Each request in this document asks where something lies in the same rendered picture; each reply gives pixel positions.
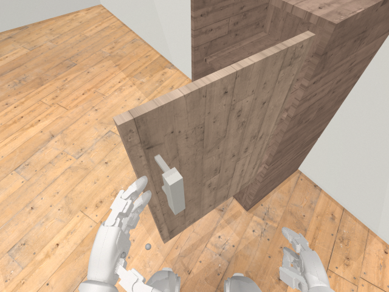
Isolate robot left thigh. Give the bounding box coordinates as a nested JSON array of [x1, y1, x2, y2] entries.
[[146, 270, 181, 292]]

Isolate robot right thigh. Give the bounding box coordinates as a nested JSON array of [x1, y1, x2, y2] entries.
[[224, 276, 262, 292]]

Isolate left robot hand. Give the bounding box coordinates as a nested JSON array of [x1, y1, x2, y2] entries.
[[87, 176, 163, 292]]

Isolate handle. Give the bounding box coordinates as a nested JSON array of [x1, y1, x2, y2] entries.
[[154, 154, 185, 215]]

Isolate cupboard door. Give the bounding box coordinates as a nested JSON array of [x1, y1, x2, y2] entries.
[[113, 31, 315, 244]]

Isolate right robot hand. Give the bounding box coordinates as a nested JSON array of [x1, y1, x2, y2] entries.
[[279, 227, 331, 292]]

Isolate robot thigh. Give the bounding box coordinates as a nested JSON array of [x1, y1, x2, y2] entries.
[[224, 276, 262, 292], [146, 270, 181, 292]]

